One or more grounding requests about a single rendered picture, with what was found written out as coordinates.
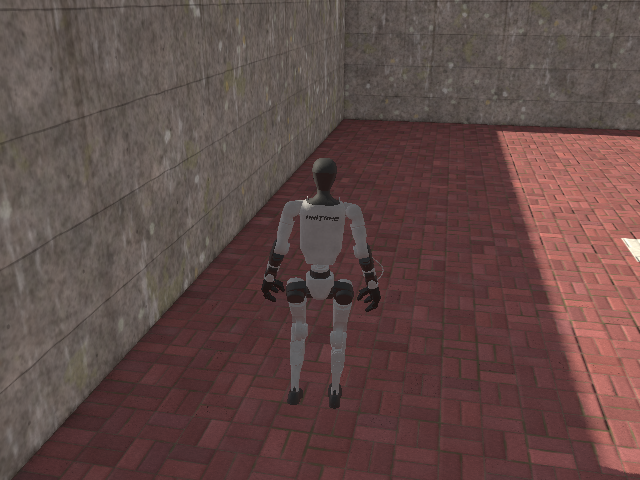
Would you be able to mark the right robot thigh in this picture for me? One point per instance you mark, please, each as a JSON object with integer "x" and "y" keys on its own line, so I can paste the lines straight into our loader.
{"x": 342, "y": 301}

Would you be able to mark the robot left upper arm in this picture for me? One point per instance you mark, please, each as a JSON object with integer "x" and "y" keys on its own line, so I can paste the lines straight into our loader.
{"x": 290, "y": 210}

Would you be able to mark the right robot forearm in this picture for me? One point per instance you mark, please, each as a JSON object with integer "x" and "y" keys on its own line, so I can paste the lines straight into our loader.
{"x": 369, "y": 270}

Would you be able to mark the robot right upper arm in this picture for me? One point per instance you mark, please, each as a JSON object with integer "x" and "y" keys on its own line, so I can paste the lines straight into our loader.
{"x": 353, "y": 212}

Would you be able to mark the humanoid robot head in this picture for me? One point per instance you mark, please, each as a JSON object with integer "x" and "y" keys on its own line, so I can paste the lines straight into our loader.
{"x": 324, "y": 174}

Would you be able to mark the left robot forearm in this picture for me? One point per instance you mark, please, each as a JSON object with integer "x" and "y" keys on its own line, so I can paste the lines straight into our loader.
{"x": 273, "y": 264}

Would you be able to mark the robot right hand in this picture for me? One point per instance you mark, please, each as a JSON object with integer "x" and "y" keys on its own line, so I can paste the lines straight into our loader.
{"x": 374, "y": 295}

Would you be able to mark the robot left hand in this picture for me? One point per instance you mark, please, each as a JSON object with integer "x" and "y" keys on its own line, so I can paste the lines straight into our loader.
{"x": 266, "y": 286}

